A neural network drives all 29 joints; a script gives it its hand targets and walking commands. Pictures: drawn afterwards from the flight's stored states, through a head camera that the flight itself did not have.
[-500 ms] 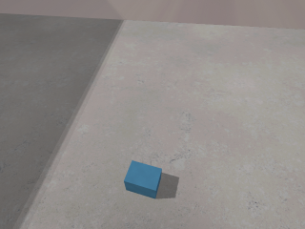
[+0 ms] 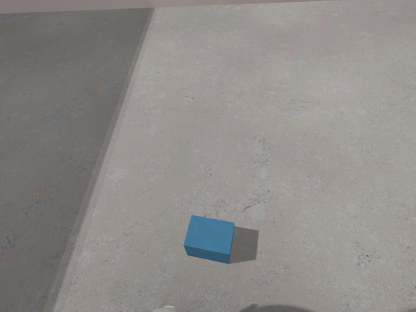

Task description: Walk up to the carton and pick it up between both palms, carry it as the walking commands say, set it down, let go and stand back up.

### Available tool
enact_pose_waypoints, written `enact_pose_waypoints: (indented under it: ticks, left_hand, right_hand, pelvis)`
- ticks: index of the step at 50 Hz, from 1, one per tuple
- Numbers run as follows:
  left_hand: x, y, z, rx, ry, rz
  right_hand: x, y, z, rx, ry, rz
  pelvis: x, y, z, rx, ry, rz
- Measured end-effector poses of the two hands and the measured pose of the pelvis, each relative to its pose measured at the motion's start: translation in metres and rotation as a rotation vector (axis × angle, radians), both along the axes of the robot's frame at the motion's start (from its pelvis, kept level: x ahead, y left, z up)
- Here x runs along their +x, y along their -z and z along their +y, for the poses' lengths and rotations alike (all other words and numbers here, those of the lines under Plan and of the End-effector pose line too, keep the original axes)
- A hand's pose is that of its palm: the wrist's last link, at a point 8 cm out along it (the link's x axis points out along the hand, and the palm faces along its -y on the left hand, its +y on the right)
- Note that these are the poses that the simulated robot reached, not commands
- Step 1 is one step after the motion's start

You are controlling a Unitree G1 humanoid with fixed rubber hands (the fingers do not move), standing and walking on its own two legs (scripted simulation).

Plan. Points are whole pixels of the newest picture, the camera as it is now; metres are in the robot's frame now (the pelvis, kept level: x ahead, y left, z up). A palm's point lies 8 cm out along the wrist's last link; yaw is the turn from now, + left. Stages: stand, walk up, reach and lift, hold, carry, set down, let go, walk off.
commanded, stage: walk up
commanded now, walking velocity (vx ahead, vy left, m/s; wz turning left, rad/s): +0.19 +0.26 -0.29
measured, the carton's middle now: (210, 239) +0.49 +0.05 -0.70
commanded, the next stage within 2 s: stand in 1.38 s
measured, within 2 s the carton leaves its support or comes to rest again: neither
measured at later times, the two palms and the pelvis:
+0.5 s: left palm (98, 256) +0.25 +0.28 -0.12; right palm out of the picture +0.06 -0.15 -0.16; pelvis +0.10 +0.08 -0.01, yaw -6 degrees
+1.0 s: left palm (59, 304) +0.15 +0.34 -0.14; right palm out of the picture +0.13 -0.16 -0.13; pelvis +0.09 +0.09 +0.00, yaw -7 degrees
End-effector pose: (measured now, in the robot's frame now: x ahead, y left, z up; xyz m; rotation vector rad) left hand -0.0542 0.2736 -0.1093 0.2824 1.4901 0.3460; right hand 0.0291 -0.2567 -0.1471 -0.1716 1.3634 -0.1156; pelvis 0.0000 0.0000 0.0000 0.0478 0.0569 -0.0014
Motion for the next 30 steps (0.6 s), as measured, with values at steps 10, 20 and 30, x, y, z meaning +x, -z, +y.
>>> enact_pose_waypoints:
  ticks: [10, 20, 30]
  left_hand:
    - [0.118, 0.022, 0.067, -0.074, 0.108, -0.089]
    - [0.271, 0.017, 0.025, -0.201, 0.260, -0.338]
    - [0.294, 0.016, 0.005, -0.175, 0.275, -0.352]
  right_hand:
    - [0.068, -0.009, 0.093, -0.010, 0.061, -0.142]
    - [0.034, 0.003, 0.119, 0.005, 0.194, -0.019]
    - [0.051, 0.010, 0.083, -0.011, 0.249, 0.021]
  pelvis:
    - [0.045, 0.002, 0.069, -0.023, 0.067, -0.017]
    - [0.080, 0.003, 0.085, -0.013, 0.078, -0.057]
    - [0.103, 0.005, 0.067, -0.030, 0.111, -0.048]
